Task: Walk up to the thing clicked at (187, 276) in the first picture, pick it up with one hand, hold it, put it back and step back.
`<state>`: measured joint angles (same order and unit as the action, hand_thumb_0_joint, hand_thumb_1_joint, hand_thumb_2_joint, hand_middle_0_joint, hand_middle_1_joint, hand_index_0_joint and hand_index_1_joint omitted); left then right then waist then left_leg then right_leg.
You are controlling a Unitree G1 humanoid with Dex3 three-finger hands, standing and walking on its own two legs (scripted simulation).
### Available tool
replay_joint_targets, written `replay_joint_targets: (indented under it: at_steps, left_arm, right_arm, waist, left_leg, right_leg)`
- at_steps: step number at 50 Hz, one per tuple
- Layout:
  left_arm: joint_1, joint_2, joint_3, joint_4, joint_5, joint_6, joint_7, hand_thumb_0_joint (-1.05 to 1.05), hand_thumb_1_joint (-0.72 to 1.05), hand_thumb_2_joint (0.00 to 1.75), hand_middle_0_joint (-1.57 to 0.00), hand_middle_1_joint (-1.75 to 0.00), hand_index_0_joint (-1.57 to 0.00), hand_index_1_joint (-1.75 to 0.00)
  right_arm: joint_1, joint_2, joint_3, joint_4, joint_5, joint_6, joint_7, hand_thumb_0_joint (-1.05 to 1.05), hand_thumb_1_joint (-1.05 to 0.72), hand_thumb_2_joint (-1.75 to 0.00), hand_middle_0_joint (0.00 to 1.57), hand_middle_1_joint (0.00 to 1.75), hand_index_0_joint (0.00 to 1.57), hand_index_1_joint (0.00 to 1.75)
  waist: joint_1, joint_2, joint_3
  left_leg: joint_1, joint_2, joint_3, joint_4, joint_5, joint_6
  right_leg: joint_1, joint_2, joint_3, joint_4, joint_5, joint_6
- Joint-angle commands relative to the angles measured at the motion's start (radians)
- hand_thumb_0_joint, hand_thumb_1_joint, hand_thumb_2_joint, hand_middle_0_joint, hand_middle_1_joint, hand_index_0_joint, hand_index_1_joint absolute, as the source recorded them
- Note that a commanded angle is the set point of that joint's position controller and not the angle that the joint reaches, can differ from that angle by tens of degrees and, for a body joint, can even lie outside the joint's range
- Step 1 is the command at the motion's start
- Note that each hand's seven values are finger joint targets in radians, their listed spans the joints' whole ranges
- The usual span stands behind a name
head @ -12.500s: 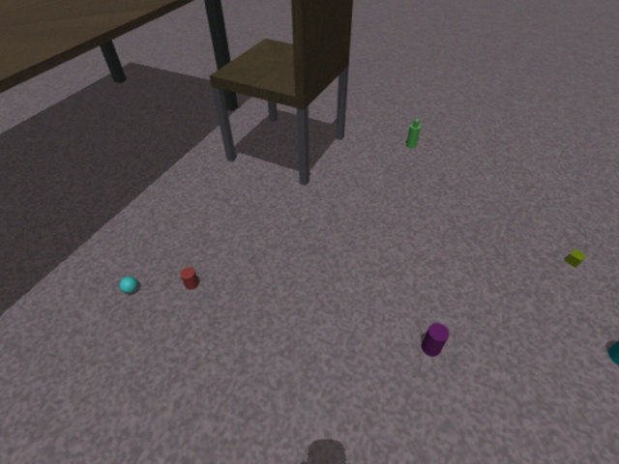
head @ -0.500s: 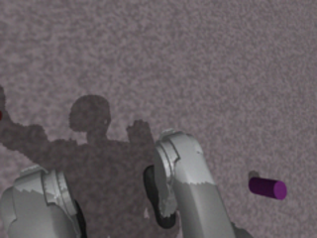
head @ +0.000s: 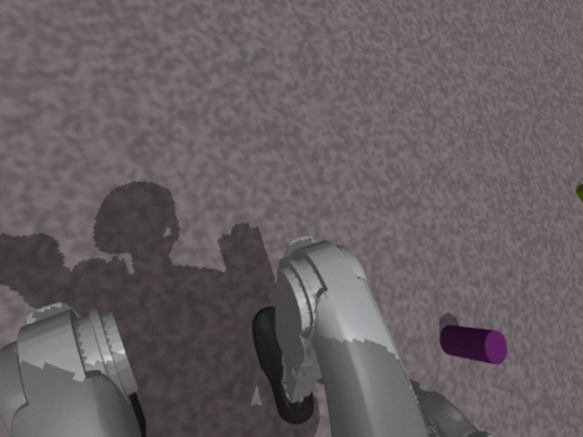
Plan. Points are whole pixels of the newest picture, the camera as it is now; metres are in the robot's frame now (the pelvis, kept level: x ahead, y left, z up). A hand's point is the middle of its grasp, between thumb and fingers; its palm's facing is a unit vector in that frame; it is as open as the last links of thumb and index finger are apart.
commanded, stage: rest palm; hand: left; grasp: from above
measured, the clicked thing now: out of the picture +0.45 +0.33 -0.26
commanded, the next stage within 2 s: close in 0.28 s
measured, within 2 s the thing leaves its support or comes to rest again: neither
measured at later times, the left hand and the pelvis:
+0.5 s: hand out of the picture +0.43 +0.34 -0.24, palm faces -0.44 -0.15 -0.88, open 13.7 cm; pelvis +0.00 +0.00 +0.00, yaw -1 degrees
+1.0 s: hand out of the picture +0.43 +0.34 -0.25, palm faces -0.44 -0.14 -0.88, open 11.3 cm; pelvis +0.00 +0.00 +0.00, yaw -2 degrees
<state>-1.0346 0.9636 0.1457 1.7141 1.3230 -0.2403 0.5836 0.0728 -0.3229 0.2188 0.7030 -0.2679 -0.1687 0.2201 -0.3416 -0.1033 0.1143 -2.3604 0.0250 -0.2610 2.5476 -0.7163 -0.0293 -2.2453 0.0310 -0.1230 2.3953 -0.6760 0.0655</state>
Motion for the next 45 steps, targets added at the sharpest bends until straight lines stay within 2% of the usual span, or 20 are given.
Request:
replay_joint_targets:
  at_steps: [1,5,7,8,9,11,14,15,16,17,23,26,28,29,32,34,38,40,42,45]
  left_arm:
    - [-0.255,0.255,0.02,-0.1,-0.012,0.003,0.048,0.0,-0.51,0.97,-0.08,-0.99,-0.08,-0.99]
    - [-0.259,0.219,-0.005,-0.132,-0.032,0.004,0.039,0.0,-0.54,0.99,-0.07,-1.0,-0.06,-1.0]
    - [-0.261,0.207,-0.023,-0.115,-0.037,0.009,0.03,0.0,-0.52,0.97,-0.07,-1.0,-0.07,-1.0]
    - [-0.241,0.259,0.014,-0.117,-0.029,0.01,0.035,0.0,-0.52,0.98,-0.08,-0.99,-0.07,-1.0]
    - [-0.245,0.249,0.004,-0.133,-0.03,0.008,0.032,0.0,-0.52,0.98,-0.09,-0.98,-0.08,-0.99]
    - [-0.225,0.269,0.026,-0.129,-0.039,0.004,0.045,0.0,-0.51,0.98,-0.08,-1.0,-0.08,-1.0]
    - [-0.229,0.265,0.019,-0.119,-0.03,0.005,0.045,0.0,-0.53,0.99,-0.07,-1.0,-0.06,-1.0]
    - [-0.225,0.256,0.02,-0.126,-0.035,0.003,0.044,0.0,-0.53,0.99,-0.07,-0.99,-0.06,-1.0]
    - [-0.225,0.227,-0.007,-0.128,-0.041,0.0,0.045,0.0,-0.54,0.99,-0.07,-1.0,-0.06,-1.0]
    - [-0.228,0.274,0.021,-0.107,-0.042,-0.002,0.053,0.0,-0.52,0.99,-0.07,-1.0,-0.07,-1.0]
    - [-0.212,0.291,0.037,-0.101,-0.029,-0.007,0.062,0.0,-0.34,0.89,-0.17,-0.98,-0.19,-0.96]
    - [-0.227,0.251,-0.006,-0.096,-0.028,-0.006,0.056,0.0,-0.33,0.85,-0.18,-0.97,-0.2,-0.94]
    - [-0.229,0.321,0.041,-0.118,-0.03,-0.01,0.065,0.0,-0.28,0.84,-0.2,-0.97,-0.23,-0.94]
    - [-0.239,0.257,-0.007,-0.1,-0.028,-0.007,0.059,0.0,-0.28,0.83,-0.21,-0.95,-0.23,-0.93]
    - [-0.228,0.3,0.017,-0.074,-0.029,-0.006,0.062,0.0,-0.23,0.81,-0.25,-0.94,-0.27,-0.91]
    - [-0.211,0.293,0.016,-0.077,-0.025,-0.007,0.064,0.0,-0.2,0.8,-0.27,-0.92,-0.3,-0.89]
    - [-0.23,0.288,0.006,-0.086,-0.029,-0.012,0.057,0.0,-0.14,0.75,-0.31,-0.9,-0.34,-0.86]
    - [-0.206,0.312,0.027,-0.08,-0.027,-0.013,0.063,0.0,-0.1,0.73,-0.34,-0.87,-0.37,-0.84]
    - [-0.225,0.268,-0.007,-0.077,-0.035,-0.015,0.062,0.0,-0.07,0.69,-0.35,-0.86,-0.39,-0.82]
    - [-0.228,0.325,0.032,-0.108,-0.038,-0.015,0.07,0.0,-0.06,0.68,-0.38,-0.82,-0.41,-0.78]
  right_arm:
    - [0.217,-0.313,-0.088,0.02,-0.001,-0.017,0.002,0.0,-0.9,-0.9,0.2,0.3,0.2,0.3]
    - [0.197,-0.308,-0.086,0.009,0.004,-0.026,0.003,0.0,-0.9,-0.9,0.2,0.3,0.2,0.3]
    - [0.202,-0.311,-0.083,0.01,0.002,-0.036,0.014,0.0,-0.9,-0.9,0.2,0.3,0.2,0.3]
    - [0.223,-0.327,-0.089,0.025,0.001,-0.033,0.012,0.0,-0.9,-0.9,0.2,0.3,0.2,0.3]
    - [0.222,-0.323,-0.087,0.016,0.005,-0.036,0.014,0.0,-0.9,-0.9,0.2,0.3,0.2,0.3]
    - [0.209,-0.321,-0.08,0.016,0.006,-0.036,0.017,0.0,-0.9,-0.9,0.2,0.3,0.2,0.3]
    - [0.22,-0.324,-0.073,0.013,0.003,-0.03,0.022,0.0,-0.9,-0.9,0.2,0.3,0.2,0.3]
    - [0.219,-0.324,-0.076,0.014,0.003,-0.031,0.021,0.0,-0.9,-0.9,0.2,0.3,0.2,0.3]
    - [0.201,-0.313,-0.068,0.012,0.003,-0.033,0.021,0.0,-0.9,-0.9,0.2,0.3,0.2,0.3]
    - [0.207,-0.324,-0.07,0.018,0.002,-0.035,0.021,0.0,-0.9,-0.9,0.2,0.3,0.2,0.3]
    - [0.202,-0.332,-0.067,0.006,0.002,-0.04,0.023,0.0,-0.89,-0.9,0.2,0.3,0.2,0.3]
    - [0.194,-0.333,-0.063,0.0,-0.004,-0.047,0.026,0.0,-0.89,-0.9,0.2,0.3,0.2,0.3]
    - [0.208,-0.347,-0.065,0.011,0.001,-0.047,0.023,0.0,-0.89,-0.9,0.2,0.3,0.2,0.3]
    - [0.21,-0.334,-0.055,0.006,-0.003,-0.049,0.028,0.0,-0.89,-0.9,0.2,0.3,0.2,0.3]
    - [0.21,-0.344,-0.056,0.017,-0.002,-0.052,0.028,0.0,-0.89,-0.9,0.2,0.3,0.2,0.3]
    - [0.201,-0.342,-0.055,0.012,-0.007,-0.05,0.026,0.0,-0.89,-0.9,0.2,0.3,0.2,0.3]
    - [0.191,-0.349,-0.053,0.002,-0.008,-0.056,0.03,0.0,-0.89,-0.9,0.2,0.3,0.2,0.3]
    - [0.203,-0.35,-0.051,0.009,-0.009,-0.055,0.028,0.0,-0.89,-0.9,0.2,0.3,0.2,0.3]
    - [0.186,-0.341,-0.047,-0.003,-0.01,-0.061,0.033,0.0,-0.89,-0.9,0.2,0.3,0.2,0.3]
    - [0.197,-0.351,-0.05,0.014,-0.007,-0.06,0.029,0.0,-0.89,-0.9,0.2,0.3,0.2,0.3]
  waist:
    - [-0.045,0.47,-0.617]
    - [-0.041,0.484,-0.651]
    - [-0.056,0.486,-0.63]
    - [-0.049,0.483,-0.643]
    - [-0.046,0.499,-0.643]
    - [-0.024,0.519,-0.656]
    - [-0.05,0.488,-0.641]
    - [-0.046,0.491,-0.652]
    - [-0.04,0.508,-0.654]
    - [-0.046,0.479,-0.64]
    - [-0.038,0.473,-0.612]
    - [-0.053,0.489,-0.616]
    - [-0.042,0.493,-0.638]
    - [-0.061,0.501,-0.616]
    - [-0.061,0.483,-0.586]
    - [-0.05,0.499,-0.602]
    - [-0.065,0.474,-0.573]
    - [-0.057,0.48,-0.605]
    - [-0.063,0.482,-0.58]
    - [-0.056,0.484,-0.604]
  left_leg:
    - [0.498,0.009,0.143,-0.253,0.19,0.043]
    - [0.522,0.011,0.134,-0.258,0.215,0.038]
    - [0.528,0.012,0.131,-0.248,0.219,0.037]
    - [0.54,0.014,0.127,-0.251,0.231,0.036]
    - [0.55,0.013,0.133,-0.246,0.248,0.034]
    - [0.546,0.014,0.13,-0.26,0.256,0.03]
    - [0.52,0.014,0.128,-0.245,0.257,0.037]
    - [0.533,0.016,0.126,-0.247,0.267,0.035]
    - [0.528,0.015,0.129,-0.247,0.26,0.037]
    - [0.511,0.018,0.128,-0.237,0.242,0.04]
    - [0.497,0.017,0.122,-0.253,0.205,0.038]
    - [0.526,0.019,0.118,-0.248,0.215,0.034]
    - [0.522,0.02,0.117,-0.246,0.235,0.035]
    - [0.534,0.017,0.116,-0.248,0.253,0.031]
    - [0.495,0.02,0.118,-0.236,0.219,0.037]
    - [0.512,0.021,0.116,-0.247,0.23,0.033]
    - [0.499,0.02,0.113,-0.237,0.21,0.036]
    - [0.526,0.022,0.112,-0.238,0.241,0.035]
    - [0.502,0.021,0.115,-0.236,0.223,0.034]
    - [0.51,0.024,0.111,-0.238,0.224,0.035]
  right_leg:
    - [0.311,0.041,-0.125,-0.21,0.239,-0.079]
    - [0.317,0.041,-0.132,-0.205,0.255,-0.08]
    - [0.305,0.04,-0.135,-0.194,0.263,-0.078]
    - [0.318,0.042,-0.138,-0.194,0.269,-0.079]
    - [0.328,0.041,-0.132,-0.194,0.281,-0.079]
    - [0.341,0.043,-0.134,-0.194,0.283,-0.083]
    - [0.345,0.044,-0.136,-0.189,0.293,-0.08]
    - [0.344,0.046,-0.136,-0.191,0.299,-0.081]
    - [0.351,0.049,-0.131,-0.201,0.3,-0.08]
    - [0.351,0.048,-0.133,-0.201,0.288,-0.077]
    - [0.337,0.05,-0.14,-0.203,0.244,-0.08]
    - [0.326,0.052,-0.145,-0.197,0.258,-0.079]
    - [0.352,0.051,-0.141,-0.199,0.274,-0.077]
    - [0.34,0.046,-0.146,-0.186,0.287,-0.078]
    - [0.336,0.05,-0.143,-0.191,0.262,-0.076]
    - [0.346,0.053,-0.145,-0.197,0.27,-0.079]
    - [0.323,0.048,-0.152,-0.188,0.254,-0.074]
    - [0.35,0.052,-0.148,-0.194,0.28,-0.074]
    - [0.34,0.05,-0.15,-0.191,0.268,-0.073]
    - [0.357,0.053,-0.146,-0.198,0.267,-0.075]
